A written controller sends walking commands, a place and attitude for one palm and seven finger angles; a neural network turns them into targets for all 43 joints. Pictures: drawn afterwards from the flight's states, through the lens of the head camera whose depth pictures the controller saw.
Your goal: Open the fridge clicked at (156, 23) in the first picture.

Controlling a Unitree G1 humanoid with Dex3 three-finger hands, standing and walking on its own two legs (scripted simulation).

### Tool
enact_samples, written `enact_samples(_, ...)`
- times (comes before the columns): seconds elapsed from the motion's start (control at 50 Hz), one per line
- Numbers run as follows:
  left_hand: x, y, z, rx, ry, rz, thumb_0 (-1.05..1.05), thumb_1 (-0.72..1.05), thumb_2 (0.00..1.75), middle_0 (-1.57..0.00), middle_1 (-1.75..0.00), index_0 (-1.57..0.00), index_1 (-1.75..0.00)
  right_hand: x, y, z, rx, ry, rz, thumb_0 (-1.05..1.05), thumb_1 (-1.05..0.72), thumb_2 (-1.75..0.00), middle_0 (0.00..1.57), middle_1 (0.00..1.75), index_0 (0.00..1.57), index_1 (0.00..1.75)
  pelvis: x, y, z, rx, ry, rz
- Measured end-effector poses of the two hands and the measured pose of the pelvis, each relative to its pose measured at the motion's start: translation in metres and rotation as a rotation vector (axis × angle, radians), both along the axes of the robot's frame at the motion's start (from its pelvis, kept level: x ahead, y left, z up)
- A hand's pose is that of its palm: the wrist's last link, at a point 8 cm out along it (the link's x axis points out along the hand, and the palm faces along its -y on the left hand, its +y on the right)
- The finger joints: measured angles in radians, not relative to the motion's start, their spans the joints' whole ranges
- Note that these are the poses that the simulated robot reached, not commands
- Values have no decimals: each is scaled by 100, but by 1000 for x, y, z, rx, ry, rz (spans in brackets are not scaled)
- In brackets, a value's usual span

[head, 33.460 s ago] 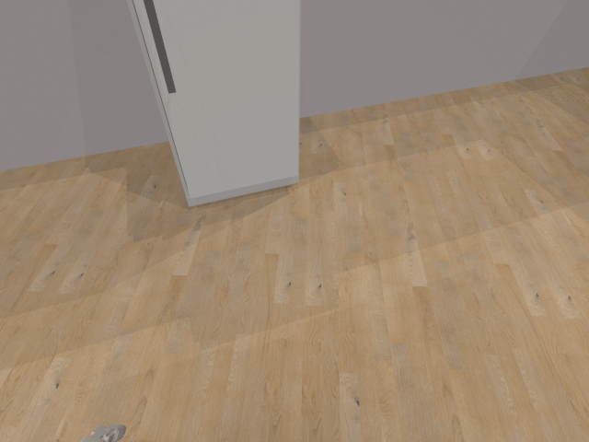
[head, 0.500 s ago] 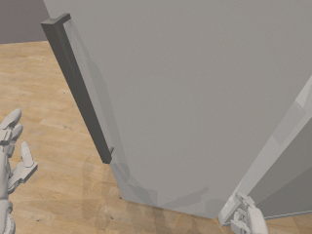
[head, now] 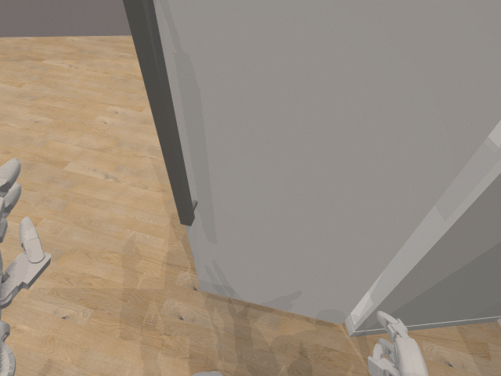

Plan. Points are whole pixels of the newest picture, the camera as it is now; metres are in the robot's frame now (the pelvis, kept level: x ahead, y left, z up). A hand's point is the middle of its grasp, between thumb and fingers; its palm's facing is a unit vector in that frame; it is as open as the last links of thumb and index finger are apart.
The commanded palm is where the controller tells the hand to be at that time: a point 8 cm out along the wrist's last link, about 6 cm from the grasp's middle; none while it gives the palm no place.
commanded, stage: step back with the hand held close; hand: left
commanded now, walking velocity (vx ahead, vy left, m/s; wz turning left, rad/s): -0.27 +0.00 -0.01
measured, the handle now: (174, 133) +0.48 +0.19 +0.13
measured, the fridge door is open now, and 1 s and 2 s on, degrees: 71 71 71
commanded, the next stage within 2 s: stop stepping back and stand still in 0.70 s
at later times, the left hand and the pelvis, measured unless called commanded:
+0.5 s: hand out of the picture +0.11 +0.30 +0.17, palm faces +0.48 -0.76 -0.44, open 7.4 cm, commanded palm +0.05 +0.32 +0.19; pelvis -0.09 +0.02 +0.01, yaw +1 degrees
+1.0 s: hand out of the picture +0.00 +0.28 +0.17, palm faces +0.34 -0.85 -0.40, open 7.4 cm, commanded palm -0.06 +0.30 +0.19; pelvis -0.24 +0.03 +0.00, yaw -9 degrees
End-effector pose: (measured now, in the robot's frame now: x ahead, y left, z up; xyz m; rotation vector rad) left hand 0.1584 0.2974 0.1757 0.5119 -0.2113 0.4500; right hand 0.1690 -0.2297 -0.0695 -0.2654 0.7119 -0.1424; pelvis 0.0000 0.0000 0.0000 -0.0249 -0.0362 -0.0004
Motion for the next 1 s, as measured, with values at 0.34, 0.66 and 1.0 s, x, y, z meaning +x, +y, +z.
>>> enact_samples(0.34, -58, 12, 5, 23, -30, -14, 1, 89, 90, -22, -30, -21, -31, -34, 1, 5, -30, -2, 7, 1, -90, -90, 20, 30, 20, 30, -44, 6, -2, -11, 29, 44)
enact_samples(0.66, -125, 20, 21, -39, -94, -77, 2, 89, 90, -21, -30, -21, -31, -110, 47, 31, 0, -63, 79, 1, -90, -90, 21, 30, 20, 30, -143, 16, 14, -42, 97, -63)
enact_samples(1.0, -195, 22, 6, -12, -25, -165, 1, 89, 90, -22, -30, -21, -31, -309, -16, 10, -52, 31, -230, 1, -90, -90, 20, 30, 20, 30, -244, 29, 1, 21, 0, -152)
